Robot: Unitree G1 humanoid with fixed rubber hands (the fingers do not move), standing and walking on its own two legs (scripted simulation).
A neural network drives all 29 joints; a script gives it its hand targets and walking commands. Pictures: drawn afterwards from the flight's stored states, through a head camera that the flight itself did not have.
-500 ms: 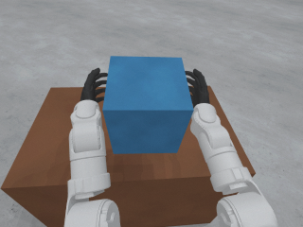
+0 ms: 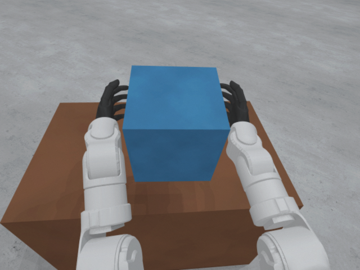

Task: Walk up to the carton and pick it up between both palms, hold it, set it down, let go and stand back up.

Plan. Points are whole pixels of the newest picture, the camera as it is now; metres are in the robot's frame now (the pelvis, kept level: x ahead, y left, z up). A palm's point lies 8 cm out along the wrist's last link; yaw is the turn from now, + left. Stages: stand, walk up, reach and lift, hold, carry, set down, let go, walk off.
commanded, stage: hold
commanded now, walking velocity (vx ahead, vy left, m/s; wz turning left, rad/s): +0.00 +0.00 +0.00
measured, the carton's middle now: (173, 127) +0.38 +0.00 +0.13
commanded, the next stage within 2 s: none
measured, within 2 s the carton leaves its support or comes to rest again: neither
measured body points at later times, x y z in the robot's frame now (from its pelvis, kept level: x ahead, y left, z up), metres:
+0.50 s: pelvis +0.00 +0.00 +0.00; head -0.02 +0.03 +0.45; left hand +0.38 +0.13 +0.18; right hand +0.37 -0.14 +0.17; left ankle +0.02 +0.15 -0.75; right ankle +0.03 -0.13 -0.75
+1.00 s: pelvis +0.00 +0.00 +0.00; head -0.03 +0.03 +0.45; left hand +0.38 +0.13 +0.18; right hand +0.37 -0.14 +0.17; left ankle +0.02 +0.15 -0.75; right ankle +0.03 -0.13 -0.75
